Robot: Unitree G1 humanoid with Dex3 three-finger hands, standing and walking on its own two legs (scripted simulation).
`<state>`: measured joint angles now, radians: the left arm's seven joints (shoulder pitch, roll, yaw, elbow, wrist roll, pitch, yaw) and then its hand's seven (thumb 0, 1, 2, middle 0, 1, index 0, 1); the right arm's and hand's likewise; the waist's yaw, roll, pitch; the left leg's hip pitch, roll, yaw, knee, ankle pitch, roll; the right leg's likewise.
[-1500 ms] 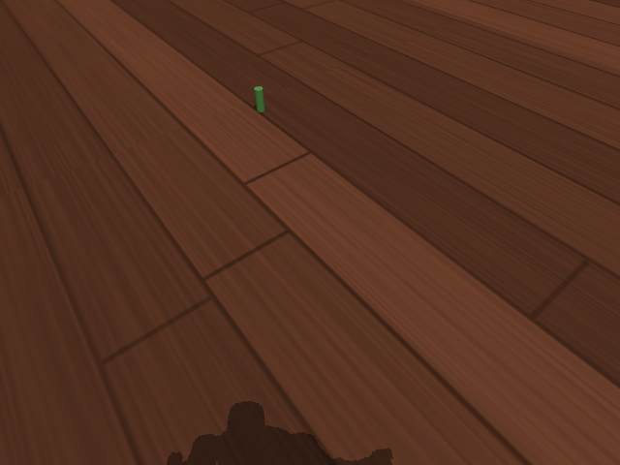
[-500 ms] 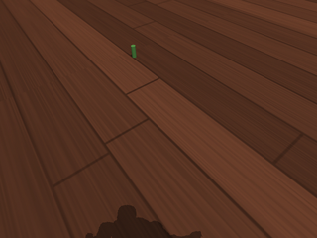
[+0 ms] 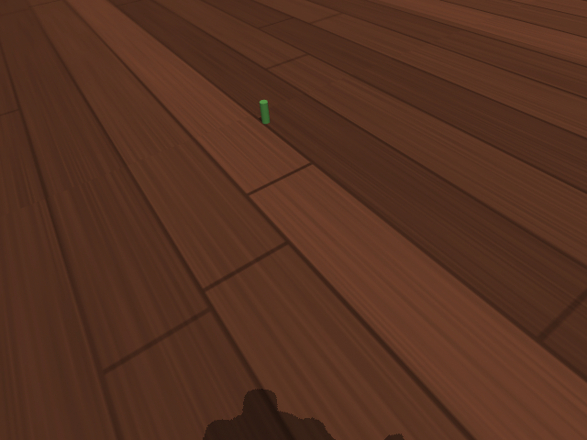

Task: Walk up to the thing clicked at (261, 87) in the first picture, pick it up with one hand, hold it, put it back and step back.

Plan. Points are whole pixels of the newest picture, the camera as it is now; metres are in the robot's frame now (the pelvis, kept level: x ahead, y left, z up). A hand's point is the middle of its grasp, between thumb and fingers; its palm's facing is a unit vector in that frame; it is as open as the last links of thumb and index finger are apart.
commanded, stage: walk up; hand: left
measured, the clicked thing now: (264, 112) +2.12 +0.30 -0.70
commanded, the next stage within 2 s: none
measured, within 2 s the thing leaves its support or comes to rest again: neither
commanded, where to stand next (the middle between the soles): +1.78 +0.07 m, yaw +1 degrees
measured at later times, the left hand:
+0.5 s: hand (173, 313) +0.38 +0.27 -0.13, palm faces -0.06 -0.94 -0.34, open 7.4 cm
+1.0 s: hand (211, 231) +0.59 +0.24 -0.14, palm faces +0.06 -0.92 -0.38, open 7.4 cm
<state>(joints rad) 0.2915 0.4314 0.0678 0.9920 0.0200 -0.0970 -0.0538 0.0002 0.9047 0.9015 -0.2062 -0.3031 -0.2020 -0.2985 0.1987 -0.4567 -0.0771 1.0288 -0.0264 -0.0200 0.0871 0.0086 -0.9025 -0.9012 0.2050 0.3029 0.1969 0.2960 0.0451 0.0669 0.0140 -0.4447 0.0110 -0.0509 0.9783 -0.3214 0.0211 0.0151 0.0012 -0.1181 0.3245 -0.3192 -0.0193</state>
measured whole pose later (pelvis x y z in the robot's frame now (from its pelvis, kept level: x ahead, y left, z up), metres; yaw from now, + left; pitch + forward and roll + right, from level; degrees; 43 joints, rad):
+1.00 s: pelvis +0.59 -0.05 +0.00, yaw +4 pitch -2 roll -2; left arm 0.33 0.41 0.05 0.92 0.01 -0.10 -0.06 0.00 0.90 0.90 -0.21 -0.30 -0.20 -0.30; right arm 0.16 -0.42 -0.06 0.90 -0.02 -0.05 0.11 0.00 -0.90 -0.90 0.21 0.30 0.20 0.30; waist 0.06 0.06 0.06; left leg -0.52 0.10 0.03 0.64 -0.11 0.00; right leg -0.03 -0.03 -0.15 0.39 -0.33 0.01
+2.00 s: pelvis +1.10 +0.00 -0.02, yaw +4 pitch -2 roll -1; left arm 0.36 0.45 0.05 0.92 0.01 -0.07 -0.04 0.00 0.90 0.90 -0.21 -0.30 -0.20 -0.30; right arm 0.21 -0.42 -0.08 0.90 -0.03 -0.06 0.09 0.00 -0.90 -0.90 0.21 0.30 0.20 0.30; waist 0.04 -0.01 0.06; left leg -0.40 0.06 0.07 0.62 -0.18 0.02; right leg -0.13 -0.09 -0.08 0.70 -0.44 0.00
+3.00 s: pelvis +1.46 +0.06 -0.01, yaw +3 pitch -3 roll +0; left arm 0.31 0.45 0.04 0.92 0.00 -0.05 -0.03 0.00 0.91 0.90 -0.20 -0.30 -0.20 -0.30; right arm 0.28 -0.39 -0.05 0.86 -0.01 -0.08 0.06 0.00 -0.90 -0.90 0.21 0.30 0.20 0.30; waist 0.00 -0.06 0.08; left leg -0.28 0.04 0.09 0.57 -0.24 0.02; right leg -0.44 -0.05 0.02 1.06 -0.38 -0.03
